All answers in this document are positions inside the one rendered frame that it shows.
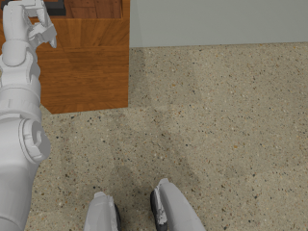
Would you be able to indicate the left robot forearm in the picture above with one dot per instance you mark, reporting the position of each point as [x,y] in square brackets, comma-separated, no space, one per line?
[20,88]

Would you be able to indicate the handle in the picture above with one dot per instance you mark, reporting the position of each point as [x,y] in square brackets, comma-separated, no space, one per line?
[53,8]

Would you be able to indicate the drawer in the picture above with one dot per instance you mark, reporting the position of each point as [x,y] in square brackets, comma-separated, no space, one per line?
[84,9]

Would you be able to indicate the cabinet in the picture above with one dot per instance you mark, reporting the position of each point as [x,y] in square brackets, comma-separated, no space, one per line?
[89,68]

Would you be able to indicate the left robot hand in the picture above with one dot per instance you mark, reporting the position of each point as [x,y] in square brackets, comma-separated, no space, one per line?
[17,25]

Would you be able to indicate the robot right thigh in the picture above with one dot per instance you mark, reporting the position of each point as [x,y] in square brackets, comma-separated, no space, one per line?
[179,212]

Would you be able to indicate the left robot upper arm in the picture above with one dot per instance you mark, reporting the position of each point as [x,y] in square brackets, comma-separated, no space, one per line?
[23,146]

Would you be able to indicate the robot right foot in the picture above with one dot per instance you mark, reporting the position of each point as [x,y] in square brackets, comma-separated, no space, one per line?
[162,226]

